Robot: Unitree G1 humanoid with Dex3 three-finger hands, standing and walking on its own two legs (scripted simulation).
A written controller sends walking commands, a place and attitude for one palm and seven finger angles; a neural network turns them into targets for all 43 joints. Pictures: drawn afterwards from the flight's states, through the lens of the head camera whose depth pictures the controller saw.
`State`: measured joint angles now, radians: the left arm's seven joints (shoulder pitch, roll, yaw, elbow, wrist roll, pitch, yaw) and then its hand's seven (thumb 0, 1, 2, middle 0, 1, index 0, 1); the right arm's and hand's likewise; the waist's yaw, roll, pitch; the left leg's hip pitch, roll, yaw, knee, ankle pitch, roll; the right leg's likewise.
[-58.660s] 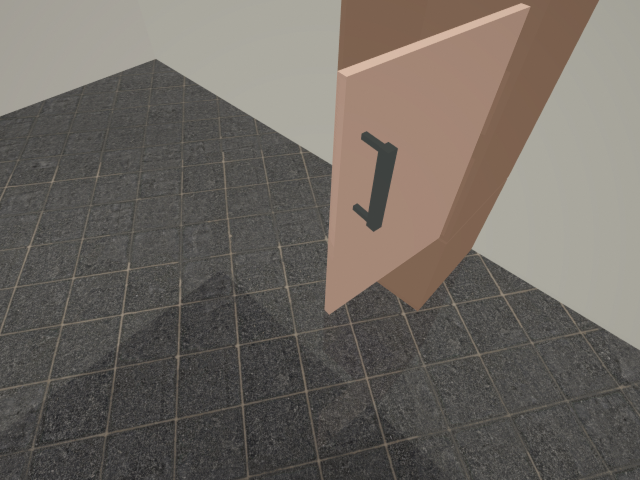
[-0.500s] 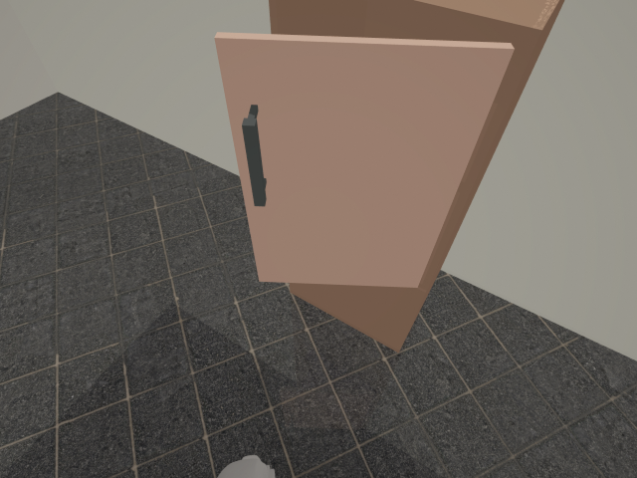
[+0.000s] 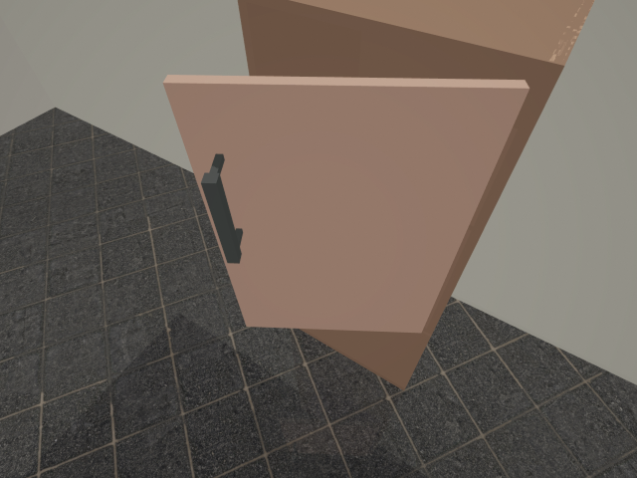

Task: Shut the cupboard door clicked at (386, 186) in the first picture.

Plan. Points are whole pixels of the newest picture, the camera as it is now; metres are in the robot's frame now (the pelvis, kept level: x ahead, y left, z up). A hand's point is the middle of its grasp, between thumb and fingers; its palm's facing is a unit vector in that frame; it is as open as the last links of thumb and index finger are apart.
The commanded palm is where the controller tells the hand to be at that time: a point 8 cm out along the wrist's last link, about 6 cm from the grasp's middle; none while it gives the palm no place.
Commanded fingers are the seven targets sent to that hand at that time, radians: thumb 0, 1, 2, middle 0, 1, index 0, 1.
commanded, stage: come to a stop and stand still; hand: left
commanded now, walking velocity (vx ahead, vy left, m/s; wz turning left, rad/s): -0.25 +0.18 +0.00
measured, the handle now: (226, 212) +0.44 +0.15 +0.08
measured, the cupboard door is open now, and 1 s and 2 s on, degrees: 30 30 30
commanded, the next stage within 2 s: look again from close up in 1.08 s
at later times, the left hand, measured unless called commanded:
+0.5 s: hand out of the picture +0.00 +0.25 -0.17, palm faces +0.04 -0.97 -0.22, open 7.4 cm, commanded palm none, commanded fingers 0.00 0.90 0.90 -0.20 -0.30 -0.20 -0.30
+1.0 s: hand out of the picture -0.10 +0.17 -0.17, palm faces +0.01 -0.99 -0.12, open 7.4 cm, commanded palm none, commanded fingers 0.00 0.90 0.90 -0.20 -0.30 -0.20 -0.30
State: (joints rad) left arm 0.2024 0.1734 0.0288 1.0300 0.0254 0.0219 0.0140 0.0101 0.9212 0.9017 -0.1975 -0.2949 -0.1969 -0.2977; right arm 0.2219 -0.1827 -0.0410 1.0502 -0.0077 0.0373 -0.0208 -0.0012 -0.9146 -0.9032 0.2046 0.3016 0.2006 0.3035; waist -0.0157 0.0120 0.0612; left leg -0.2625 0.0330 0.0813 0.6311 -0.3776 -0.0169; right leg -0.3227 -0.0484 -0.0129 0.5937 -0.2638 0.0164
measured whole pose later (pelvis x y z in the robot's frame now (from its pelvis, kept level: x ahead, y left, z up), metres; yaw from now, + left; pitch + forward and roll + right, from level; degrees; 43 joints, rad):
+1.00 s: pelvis -0.08 +0.03 +0.01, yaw +0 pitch -2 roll +0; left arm 0.32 0.11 -0.01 1.13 0.01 0.02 0.03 0.01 0.91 0.90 -0.20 -0.30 -0.20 -0.30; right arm 0.35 -0.14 -0.01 1.17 -0.01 0.02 -0.03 0.00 -0.91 -0.90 0.20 0.30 0.20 0.30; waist -0.03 -0.02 0.03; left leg -0.23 0.00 0.09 0.38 -0.11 0.03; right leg -0.09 0.02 0.00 0.40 -0.27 -0.02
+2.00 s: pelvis -0.05 +0.04 +0.00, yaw -3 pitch +1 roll +0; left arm 0.29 0.20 0.00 1.05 0.03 0.03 0.02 0.01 0.91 0.90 -0.20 -0.29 -0.20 -0.30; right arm 0.19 -0.17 -0.01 1.05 -0.02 -0.01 -0.03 0.00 -0.91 -0.90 0.20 0.30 0.20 0.30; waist 0.01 -0.05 0.02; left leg -0.29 -0.01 0.14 0.52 -0.25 0.07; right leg -0.20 -0.02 -0.01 0.60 -0.42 -0.01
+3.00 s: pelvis -0.01 -0.07 +0.01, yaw -1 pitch -1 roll +1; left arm 0.25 0.18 0.01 1.06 0.01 0.01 0.03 0.01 0.94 0.90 -0.20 -0.30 -0.20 -0.30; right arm 0.25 -0.15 -0.01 1.11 -0.02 0.01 -0.02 0.00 -0.92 -0.90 0.20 0.30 0.20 0.30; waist 0.00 -0.01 0.02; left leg -0.20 0.07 0.11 0.48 -0.25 -0.03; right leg -0.22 -0.03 -0.08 0.51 -0.28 -0.02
